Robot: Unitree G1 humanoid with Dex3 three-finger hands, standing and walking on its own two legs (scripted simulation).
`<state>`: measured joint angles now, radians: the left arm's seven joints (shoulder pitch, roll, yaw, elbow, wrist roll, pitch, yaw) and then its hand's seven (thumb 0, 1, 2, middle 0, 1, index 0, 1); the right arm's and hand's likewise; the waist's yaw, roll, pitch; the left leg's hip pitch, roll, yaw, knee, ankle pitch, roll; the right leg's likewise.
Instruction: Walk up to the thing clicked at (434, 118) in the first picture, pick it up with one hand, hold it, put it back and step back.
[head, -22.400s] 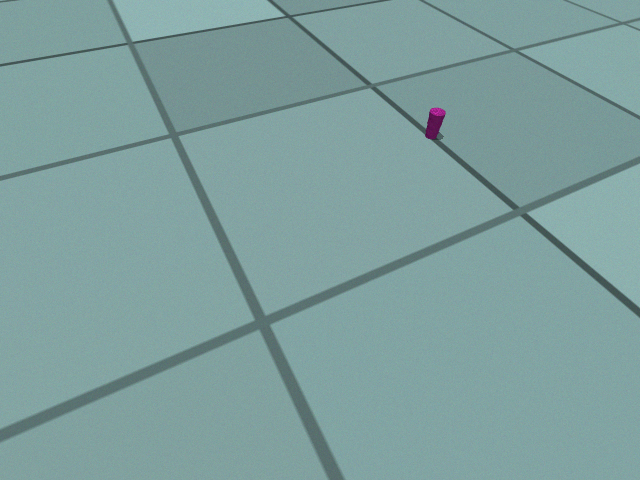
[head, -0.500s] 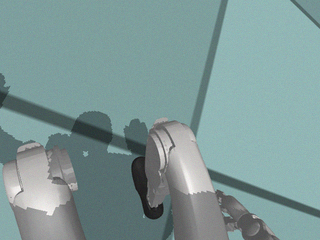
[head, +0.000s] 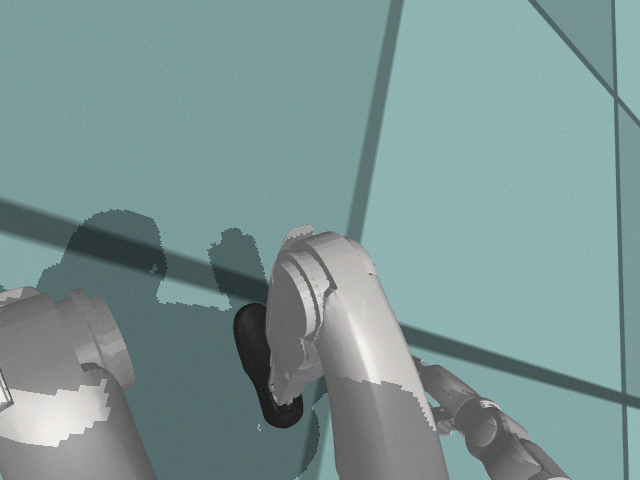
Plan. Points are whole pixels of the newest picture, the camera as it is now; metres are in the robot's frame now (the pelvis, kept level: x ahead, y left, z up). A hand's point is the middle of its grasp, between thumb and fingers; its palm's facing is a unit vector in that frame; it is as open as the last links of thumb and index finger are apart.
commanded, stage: lower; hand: left
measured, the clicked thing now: out of the picture +0.46 +0.34 -0.20
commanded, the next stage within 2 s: loosen in 0.32 s
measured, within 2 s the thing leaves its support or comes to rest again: rests again in 1.26 s
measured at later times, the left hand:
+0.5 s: hand out of the picture +0.46 +0.35 -0.18, palm faces +0.56 -0.83 -0.02, open 10.8 cm
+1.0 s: hand out of the picture +0.47 +0.34 -0.17, palm faces +0.55 -0.83 -0.01, open 11.3 cm
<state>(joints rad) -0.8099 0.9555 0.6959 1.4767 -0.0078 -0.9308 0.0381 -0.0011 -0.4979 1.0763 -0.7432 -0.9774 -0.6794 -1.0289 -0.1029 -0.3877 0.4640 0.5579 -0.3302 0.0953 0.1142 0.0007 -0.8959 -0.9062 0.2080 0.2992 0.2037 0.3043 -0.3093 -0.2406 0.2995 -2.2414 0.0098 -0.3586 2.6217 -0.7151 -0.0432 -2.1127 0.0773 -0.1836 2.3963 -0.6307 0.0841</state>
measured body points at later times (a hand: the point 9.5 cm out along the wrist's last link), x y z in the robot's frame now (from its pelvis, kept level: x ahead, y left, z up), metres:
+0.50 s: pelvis -0.01 +0.01 +0.00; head +0.25 +0.18 +0.32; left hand +0.43 +0.39 -0.17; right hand +0.14 -0.25 -0.04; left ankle +0.07 +0.13 -0.26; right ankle +0.13 -0.13 -0.26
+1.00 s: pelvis -0.01 +0.01 +0.00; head +0.24 +0.19 +0.32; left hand +0.43 +0.39 -0.17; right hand +0.14 -0.25 -0.03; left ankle +0.07 +0.13 -0.26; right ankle +0.13 -0.13 -0.26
